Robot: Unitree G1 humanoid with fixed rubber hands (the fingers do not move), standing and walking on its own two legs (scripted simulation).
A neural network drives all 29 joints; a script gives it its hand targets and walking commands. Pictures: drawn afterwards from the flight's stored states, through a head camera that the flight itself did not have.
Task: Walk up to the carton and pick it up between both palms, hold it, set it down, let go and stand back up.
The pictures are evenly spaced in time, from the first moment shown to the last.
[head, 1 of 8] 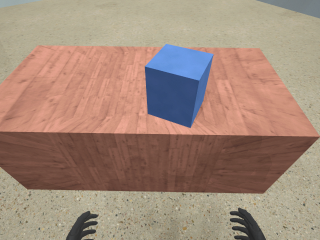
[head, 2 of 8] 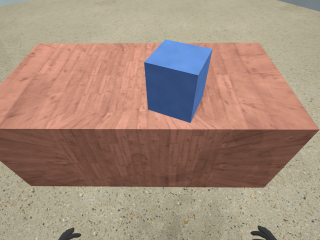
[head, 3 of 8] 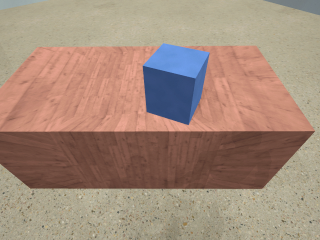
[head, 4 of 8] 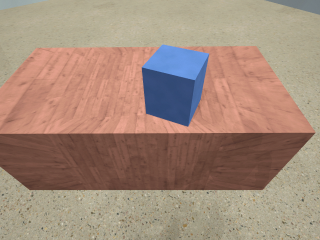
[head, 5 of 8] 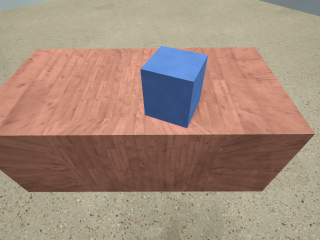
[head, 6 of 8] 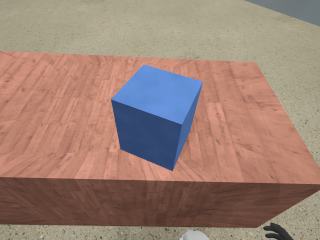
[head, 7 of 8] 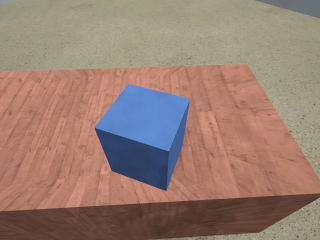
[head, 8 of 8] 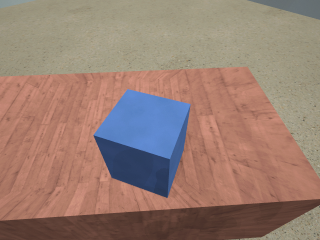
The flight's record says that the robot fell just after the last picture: no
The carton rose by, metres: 0.00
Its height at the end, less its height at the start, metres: +0.00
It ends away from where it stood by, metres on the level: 0.00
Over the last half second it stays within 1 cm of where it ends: yes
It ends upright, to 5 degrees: yes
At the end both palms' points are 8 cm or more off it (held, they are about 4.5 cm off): yes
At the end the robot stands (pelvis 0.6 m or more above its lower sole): yes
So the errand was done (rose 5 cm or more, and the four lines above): no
